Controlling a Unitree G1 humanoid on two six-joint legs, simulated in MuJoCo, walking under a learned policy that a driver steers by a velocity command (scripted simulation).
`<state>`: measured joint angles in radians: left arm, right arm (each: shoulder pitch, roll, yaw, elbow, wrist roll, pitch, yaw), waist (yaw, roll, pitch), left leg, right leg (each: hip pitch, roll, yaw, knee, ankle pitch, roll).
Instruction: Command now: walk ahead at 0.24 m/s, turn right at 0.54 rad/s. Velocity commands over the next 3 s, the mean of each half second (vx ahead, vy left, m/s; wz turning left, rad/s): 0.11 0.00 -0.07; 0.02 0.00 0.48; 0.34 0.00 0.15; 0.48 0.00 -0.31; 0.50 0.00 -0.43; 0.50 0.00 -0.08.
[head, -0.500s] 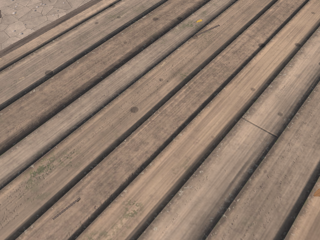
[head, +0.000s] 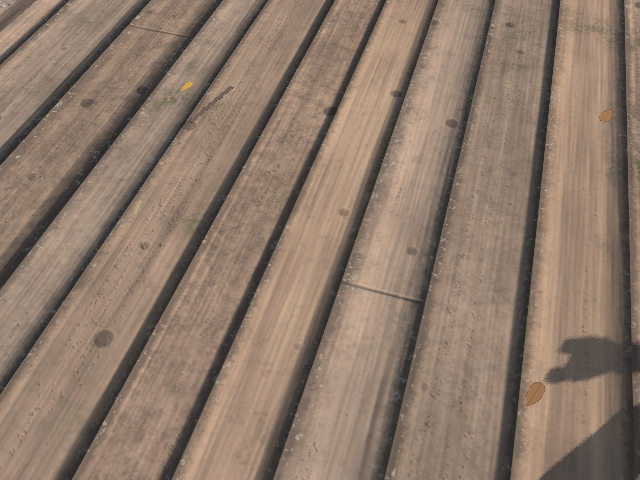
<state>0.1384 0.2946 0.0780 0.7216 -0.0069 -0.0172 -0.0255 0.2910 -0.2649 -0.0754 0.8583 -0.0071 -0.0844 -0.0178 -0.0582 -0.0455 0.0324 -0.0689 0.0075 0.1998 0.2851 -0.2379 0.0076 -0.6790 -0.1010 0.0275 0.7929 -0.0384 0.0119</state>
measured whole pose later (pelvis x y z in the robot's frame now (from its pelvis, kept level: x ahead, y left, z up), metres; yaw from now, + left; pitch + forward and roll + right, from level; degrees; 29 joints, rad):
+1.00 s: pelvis +0.11 +0.01 +0.00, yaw +17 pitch +3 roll -2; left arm 0.08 0.29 0.09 0.79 -0.02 0.00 0.03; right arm 0.17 -0.30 -0.08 0.75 0.01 0.02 -0.04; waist -0.02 -0.01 0.02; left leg -0.27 -0.06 -0.15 0.48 -0.24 0.05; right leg -0.41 0.02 0.06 0.72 -0.34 0.07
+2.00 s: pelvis +0.49 +0.17 -0.02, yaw +8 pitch +2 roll +2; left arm 0.08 0.25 0.04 0.72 -0.02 -0.05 -0.07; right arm 0.34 -0.28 -0.07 0.85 0.00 -0.07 -0.01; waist -0.07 -0.02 0.04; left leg 0.13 -0.03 0.25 0.23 -0.39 0.00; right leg -0.64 -0.06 -0.04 0.63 -0.02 -0.06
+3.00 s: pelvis +1.07 +0.19 -0.01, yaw -7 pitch +2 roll +2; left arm 0.04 0.25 0.03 0.65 -0.02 -0.08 -0.04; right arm 0.40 -0.29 -0.05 0.84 0.02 -0.06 0.01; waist -0.11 -0.03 0.02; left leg 0.02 -0.03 0.02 0.26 -0.33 0.02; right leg -0.57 -0.05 0.02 0.53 -0.01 -0.02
